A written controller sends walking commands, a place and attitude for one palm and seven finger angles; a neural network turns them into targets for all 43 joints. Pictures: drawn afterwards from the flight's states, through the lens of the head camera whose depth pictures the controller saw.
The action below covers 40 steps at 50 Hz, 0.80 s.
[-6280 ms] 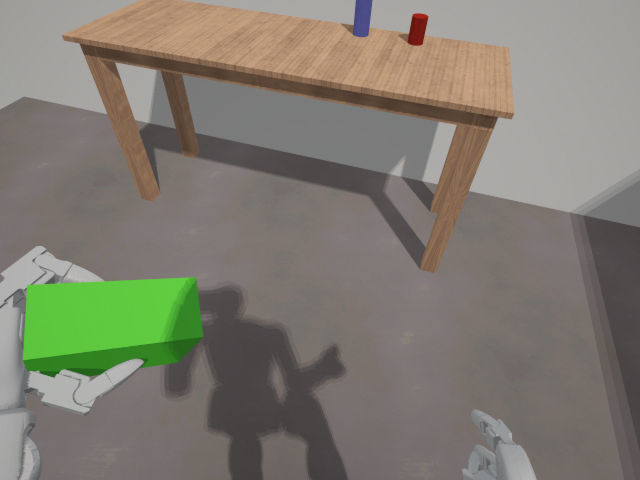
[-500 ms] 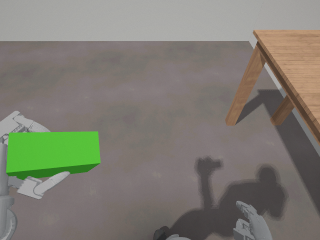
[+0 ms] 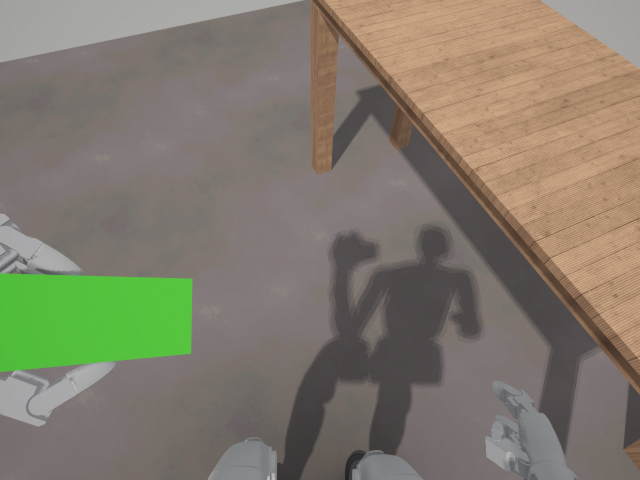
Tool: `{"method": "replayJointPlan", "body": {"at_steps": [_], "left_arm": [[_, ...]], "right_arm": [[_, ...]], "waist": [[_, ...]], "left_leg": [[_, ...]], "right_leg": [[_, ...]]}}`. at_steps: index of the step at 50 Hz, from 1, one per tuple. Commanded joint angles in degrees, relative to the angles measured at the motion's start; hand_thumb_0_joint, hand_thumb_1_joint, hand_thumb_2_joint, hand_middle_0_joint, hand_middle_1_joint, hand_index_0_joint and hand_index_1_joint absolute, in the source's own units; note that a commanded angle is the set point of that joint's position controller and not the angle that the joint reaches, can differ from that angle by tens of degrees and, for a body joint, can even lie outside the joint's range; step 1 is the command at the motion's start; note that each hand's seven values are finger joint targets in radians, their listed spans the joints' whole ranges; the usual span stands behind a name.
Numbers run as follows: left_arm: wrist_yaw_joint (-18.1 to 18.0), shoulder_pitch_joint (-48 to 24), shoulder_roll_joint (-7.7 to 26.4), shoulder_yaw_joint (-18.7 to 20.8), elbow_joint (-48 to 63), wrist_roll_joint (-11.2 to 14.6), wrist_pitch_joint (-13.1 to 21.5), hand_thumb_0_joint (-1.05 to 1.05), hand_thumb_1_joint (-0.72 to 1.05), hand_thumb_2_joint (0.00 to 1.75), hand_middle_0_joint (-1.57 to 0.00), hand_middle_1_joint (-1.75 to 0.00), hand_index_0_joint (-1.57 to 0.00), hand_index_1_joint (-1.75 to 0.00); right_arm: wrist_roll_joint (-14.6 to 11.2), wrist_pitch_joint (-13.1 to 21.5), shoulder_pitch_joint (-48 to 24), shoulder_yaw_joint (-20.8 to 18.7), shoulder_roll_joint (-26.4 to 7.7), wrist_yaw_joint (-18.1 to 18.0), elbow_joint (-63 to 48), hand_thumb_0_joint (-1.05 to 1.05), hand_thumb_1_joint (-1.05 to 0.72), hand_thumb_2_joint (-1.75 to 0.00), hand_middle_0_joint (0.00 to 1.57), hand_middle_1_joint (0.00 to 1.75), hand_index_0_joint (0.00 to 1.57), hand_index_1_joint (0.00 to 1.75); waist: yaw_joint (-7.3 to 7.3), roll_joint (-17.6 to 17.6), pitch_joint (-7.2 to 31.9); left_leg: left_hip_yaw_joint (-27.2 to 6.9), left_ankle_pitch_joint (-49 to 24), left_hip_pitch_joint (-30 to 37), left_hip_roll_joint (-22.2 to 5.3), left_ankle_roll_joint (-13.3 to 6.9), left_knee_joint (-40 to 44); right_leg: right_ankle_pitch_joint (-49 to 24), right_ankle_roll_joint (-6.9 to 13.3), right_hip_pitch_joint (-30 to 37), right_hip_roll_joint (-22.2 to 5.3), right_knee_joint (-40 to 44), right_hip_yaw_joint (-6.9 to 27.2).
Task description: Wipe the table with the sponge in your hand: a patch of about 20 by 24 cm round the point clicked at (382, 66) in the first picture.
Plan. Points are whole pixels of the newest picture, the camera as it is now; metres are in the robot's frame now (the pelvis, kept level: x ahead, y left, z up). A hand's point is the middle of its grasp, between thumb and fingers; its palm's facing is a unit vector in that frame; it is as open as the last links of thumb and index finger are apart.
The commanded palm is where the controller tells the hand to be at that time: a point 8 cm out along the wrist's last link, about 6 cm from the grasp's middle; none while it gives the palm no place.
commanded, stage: turn to face it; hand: left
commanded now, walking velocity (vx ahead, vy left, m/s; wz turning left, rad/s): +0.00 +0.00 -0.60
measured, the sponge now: (116, 320) +0.24 +0.18 +0.15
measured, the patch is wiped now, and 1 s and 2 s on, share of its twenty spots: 0.00 0.00 0.00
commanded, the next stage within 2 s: none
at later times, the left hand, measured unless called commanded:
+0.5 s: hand (245, 349) +0.21 +0.07 +0.18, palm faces +0.06 -0.85 -0.53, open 10.2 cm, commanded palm +0.15 +0.15 +0.19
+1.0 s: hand (306, 417) +0.16 +0.02 +0.19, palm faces -0.14 -0.89 -0.43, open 10.2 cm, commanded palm +0.14 +0.08 +0.19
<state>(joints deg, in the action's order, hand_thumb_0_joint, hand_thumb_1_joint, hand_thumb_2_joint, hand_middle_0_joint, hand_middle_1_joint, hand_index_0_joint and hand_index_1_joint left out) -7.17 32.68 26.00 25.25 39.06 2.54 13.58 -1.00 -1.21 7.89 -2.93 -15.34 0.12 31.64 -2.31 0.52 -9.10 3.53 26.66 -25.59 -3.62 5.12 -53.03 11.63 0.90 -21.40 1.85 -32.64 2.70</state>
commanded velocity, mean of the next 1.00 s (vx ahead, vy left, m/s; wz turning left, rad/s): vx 0.00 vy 0.00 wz -0.60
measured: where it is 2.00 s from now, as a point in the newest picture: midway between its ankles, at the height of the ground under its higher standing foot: outside the picture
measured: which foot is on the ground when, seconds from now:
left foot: up 0.00-0.06, down 0.08-0.42, up 0.44-0.90, down 0.92-1.00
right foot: down 0.00-0.08, up 0.10-0.40, down 0.42-0.94, up 0.96-1.00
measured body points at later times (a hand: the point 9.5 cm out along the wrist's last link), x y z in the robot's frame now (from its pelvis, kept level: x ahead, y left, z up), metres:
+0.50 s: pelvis -0.08 -0.07 -0.01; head -0.03 -0.11 +0.43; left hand +0.20 +0.11 +0.21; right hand +0.02 -0.31 -0.12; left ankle -0.02 +0.09 -0.69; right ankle -0.09 -0.16 -0.73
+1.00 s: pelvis -0.15 -0.06 +0.00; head -0.13 -0.06 +0.45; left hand +0.16 +0.07 +0.21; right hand -0.12 -0.36 -0.06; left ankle -0.08 +0.07 -0.73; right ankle -0.12 -0.15 -0.71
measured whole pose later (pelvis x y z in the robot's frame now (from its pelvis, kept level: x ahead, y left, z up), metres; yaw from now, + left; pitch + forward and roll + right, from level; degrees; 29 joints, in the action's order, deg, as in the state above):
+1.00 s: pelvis -0.15 -0.06 +0.00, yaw -35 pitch +0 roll +2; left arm -7.4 24.5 23.8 21.4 31.0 1.8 11.1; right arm -0.5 -2.4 8.7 -0.8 -11.9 -0.7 28.1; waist 2.2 3.8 -3.3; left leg 5.0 15.1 -11.7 -2.2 1.8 -27.9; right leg 17.4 0.4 -28.4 6.9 -42.8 4.9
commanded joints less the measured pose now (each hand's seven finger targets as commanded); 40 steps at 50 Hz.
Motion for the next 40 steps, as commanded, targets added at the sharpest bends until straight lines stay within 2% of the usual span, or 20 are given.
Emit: {"method": "replayJointPlan", "body": {"at_steps": [1, 2, 3, 4, 5, 6, 8, 11, 15, 17, 19, 20, 21, 22, 23, 24, 25, 27, 29, 40], "left_arm": [[-2.25, 1.85, 7.83, 10.46, 7.96, 1.16, 2.61, 0.0, 0.1, 1.3, -1.2, -1.6, -1.2, -1.6], [-2.07, 1.06, 7.4, 9.89, 7.37, 0.9, 2.45, 0.0, 0.1, 1.3, -1.2, -1.6, -1.2, -1.6], [-1.85, 0.12, 7.07, 9.41, 6.05, 0.85, 2.65, 0.0, 0.1, 1.3, -1.2, -1.6, -1.2, -1.6], [-1.47, -1.14, 6.34, 8.58, 5.71, 0.52, 2.92, 0.0, 0.1, 1.3, -1.2, -1.6, -1.2, -1.6], [-1.59, -2.53, 6.57, 8.09, 5.66, -0.69, 3.35, 0.0, 0.1, 1.3, -1.2, -1.6, -1.2, -1.6], [-1.51, -3.94, 8.2, 8.48, 2.66, -1.51, 3.83, 0.0, 0.1, 1.3, -1.2, -1.6, -1.2, -1.6], [-1.03, -8.71, 3.55, 2.57, 2.56, -1.57, 3.45, 0.0, 0.1, 1.3, -1.2, -1.6, -1.2, -1.6], [-0.78, -16.47, 1.56, -3.01, 6.93, -2.02, 2.16, 0.0, 0.1, 1.3, -1.2, -1.6, -1.2, -1.6], [-1.39, -16.71, 3.23, -2.59, 7.16, -1.62, 1.46, 0.0, 0.1, 1.3, -1.2, -1.6, -1.2, -1.6], [-1.68, -15.03, 5.28, 0.11, 7.24, -1.31, 1.43, 0.0, 0.1, 1.3, -1.2, -1.6, -1.2, -1.6], [-1.5, -13.16, 6.04, 1.91, 6.78, -0.91, 1.42, 0.0, 0.1, 1.3, -1.2, -1.6, -1.2, -1.6], [-1.48, -12.53, 7.29, 3.22, 6.7, -0.88, 1.59, 0.0, 0.1, 1.3, -1.2, -1.6, -1.2, -1.6], [-1.74, -9.29, 9.86, 5.73, 4.39, -1.04, 1.61, 0.0, 0.1, 1.3, -1.2, -1.6, -1.2, -1.6], [-2.42, -8.56, 12.46, 9.07, 4.96, 0.01, 1.84, 0.0, 0.1, 1.3, -1.2, -1.6, -1.2, -1.6], [-2.11, -7.34, 11.24, 9.12, 2.77, 1.0, 0.79, 0.0, 0.1, 1.3, -1.2, -1.6, -1.2, -1.6], [-1.7, -4.39, 10.81, 9.22, 3.39, 1.3, 0.57, 0.0, 0.1, 1.3, -1.2, -1.6, -1.2, -1.6], [-1.62, -0.85, 9.82, 10.14, 2.62, 1.71, 0.8, 0.0, 0.1, 1.3, -1.2, -1.6, -1.2, -1.6], [-1.78, 1.95, 7.91, 9.95, 1.01, 1.87, 1.19, 0.0, 0.1, 1.3, -1.2, -1.6, -1.2, -1.6], [-2.21, 1.13, 7.59, 9.75, 0.67, 1.63, 1.52, 0.0, 0.1, 1.3, -1.2, -1.6, -1.2, -1.6], [-2.8, -7.23, 6.87, 2.91, 4.58, 0.75, 0.28, 0.0, 0.1, 1.3, -1.2, -1.6, -1.2, -1.6]], "right_arm": [[-0.14, 2.52, -1.45, -0.49, -2.84, 0.11, -8.49, 0.0, -0.9, -0.9, 0.2, 0.3, 0.2, 0.3], [-0.16, 2.53, -0.2, -0.38, -2.84, -0.05, -8.58, 0.0, -0.9, -0.9, 0.2, 0.3, 0.2, 0.3], [0.0, 2.6, 0.51, -0.75, -3.55, -0.67, -8.49, 0.0, -0.9, -0.9, 0.2, 0.3, 0.2, 0.3], [0.5, 2.58, -0.56, -1.38, -4.91, -1.22, -9.2, 0.0, -0.9, -0.9, 0.2, 0.3, 0.2, 0.3], [0.17, 2.64, -0.18, -1.59, -5.09, -1.34, -10.09, 0.0, -0.9, -0.9, 0.2, 0.3, 0.2, 0.3], [0.72, 3.63, -1.82, -1.15, -3.83, -1.24, -8.66, 0.0, -0.9, -0.9, 0.2, 0.3, 0.2, 0.3], [0.73, 3.69, -0.72, -0.95, -4.27, -0.83, -8.28, 0.0, -0.9, -0.9, 0.2, 0.3, 0.2, 0.3], [-0.5, 4.62, -0.03, -0.84, -4.37, -0.14, -8.65, 0.0, -0.9, -0.9, 0.2, 0.3, 0.2, 0.3], [-0.01, 6.62, 0.97, -0.43, -4.65, -0.13, -9.4, 0.0, -0.9, -0.9, 0.2, 0.3, 0.2, 0.3], [0.34, 7.09, 1.35, -0.1, -4.24, 0.05, -9.72, 0.0, -0.9, -0.9, 0.2, 0.3, 0.2, 0.3], [-0.05, 7.33, 2.42, -0.26, -3.85, 0.59, -9.57, 0.0, -0.9, -0.9, 0.2, 0.3, 0.2, 0.3], [-0.3, 7.17, 3.04, -0.31, -3.13, 0.85, -9.4, 0.0, -0.9, -0.9, 0.2, 0.3, 0.2, 0.3], [-0.23, 6.71, 2.37, 0.05, -1.35, 0.76, -10.18, 0.0, -0.9, -0.9, 0.2, 0.3, 0.2, 0.3], [0.36, 6.24, -1.71, 1.45, -0.46, 0.25, -11.29, 0.0, -0.9, -0.9, 0.2, 0.3, 0.2, 0.3], [-0.29, 5.59, -1.89, 0.73, -0.95, 0.01, -10.09, 0.0, -0.9, -0.9, 0.2, 0.3, 0.2, 0.3], [-0.41, 4.74, -2.25, 0.49, -1.06, 0.04, -10.48, 0.0, -0.9, -0.9, 0.2, 0.3, 0.2, 0.3], [-0.23, 3.46, -2.81, 1.18, 0.16, 0.05, -9.72, 0.0, -0.9, -0.9, 0.2, 0.3, 0.2, 0.3], [-0.19, 1.14, -3.7, 1.54, 0.47, -0.11, -8.69, 0.0, -0.9, -0.9, 0.2, 0.3, 0.2, 0.3], [0.07, 0.14, -3.9, 0.77, -0.59, -0.29, -8.26, 0.0, -0.9, -0.9, 0.2, 0.3, 0.2, 0.3], [0.18, 0.37, -3.09, -0.15, -3.79, -1.25, -9.76, 0.0, -0.9, -0.9, 0.2, 0.3, 0.2, 0.3]], "waist": [[2.94, 5.69, 19.11], [2.31, 4.1, 18.93], [1.88, 0.18, 17.77], [2.62, -10.96, 15.07], [3.37, -18.19, 14.06], [3.43, -16.99, 13.19], [2.35, -13.5, 8.93], [2.76, -15.38, 8.46], [2.46, -17.23, 9.24], [2.97, -20.01, 11.02], [3.39, -15.61, 14.03], [3.09, -9.42, 15.28], [3.46, 5.28, 15.82], [4.95, 14.1, 15.95], [4.19, 14.39, 17.5], [3.51, 13.03, 16.5], [3.33, 9.9, 17.02], [3.13, 5.98, 19.76], [2.82, 5.29, 19.79], [5.04, 6.75, 16.39]], "left_leg": [[-0.77, -5.26, 9.83, 0.02, -1.1, 17.9], [-0.82, -9.16, 16.02, -0.7, -1.83, 25.29], [-3.14, -11.37, 21.19, -4.42, -3.48, 31.06], [-12.97, -17.01, 23.51, -15.37, -7.68, 35.44], [-18.31, -29.09, 19.31, -24.15, -13.1, 35.01], [-16.68, -24.31, 13.07, -25.51, -13.21, 36.08], [-9.07, -26.64, 9.36, -22.44, -12.95, 34.28], [2.74, -27.57, 11.66, -17.26, -9.13, 32.11], [2.3, -20.43, 11.23, -18.86, -8.36, 32.57], [3.55, -22.57, 12.21, -18.09, -7.24, 28.4], [6.29, -20.83, 11.86, -16.09, -5.05, 19.97], [7.52, -16.31, 10.42, -13.5, -3.48, 12.8], [7.51, 0.73, 1.28, -7.38, -1.2, 2.06], [3.67, 12.39, -10.15, -1.7, 0.03, -10.35], [-3.27, 6.77, -9.65, -3.24, 0.01, -16.94], [-5.32, 2.9, -10.88, -3.61, 0.23, -19.41], [-5.32, 0.03, -13.07, -3.73, 0.72, -20.98], [-4.23, -2.57, -13.21, -3.14, 1.23, -17.66], [-3.65, -3.9, -10.89, -2.26, 1.21, -14.56], [-2.76, -0.01, 6.07, 2.01, -2.06, 12.34]], "right_leg": [[-12.76, 7.12, 8.19, -13.38, 7.87, 15.29], [-8.56, 5.13, 3.78, -11.88, 6.15, 14.99], [-3.37, 2.63, -1.86, -8.02, 0.63, 12.66], [13.26, -0.65, -11.42, -1.77, -11.0, 7.12], [22.8, -3.06, -12.95, 0.29, -26.91, -0.45], [20.4, -3.43, -11.25, -1.28, -37.02, -0.03], [16.27, -4.09, -11.76, -3.9, -38.41, -0.47], [12.98, -5.0, -7.38, -3.53, -25.89, -6.68], [15.13, -5.33, 0.14, -2.7, -13.97, -10.36], [14.61, -5.12, 3.57, -1.88, -6.96, -12.07], [5.11, -4.33, 10.49, -1.9, 2.41, -11.87], [-0.84, -2.33, 12.7, -5.48, 7.33, -7.41], [-18.99, 2.59, 17.28, -13.81, 9.72, 7.02], [-39.04, 7.71, 20.32, -21.27, 10.26, 19.67], [-33.35, 7.35, 17.69, -21.61, 11.19, 20.0], [-28.75, 7.28, 17.64, -19.85, 10.94, 19.31], [-30.22, 8.36, 20.86, -17.88, 8.4, 16.73], [-31.4, 7.77, 24.22, -15.66, 7.31, 11.05], [-30.33, 7.44, 23.05, -15.02, 8.72, 10.44], [-0.19, 8.46, 9.64, -13.71, 17.98, 22.81]]}}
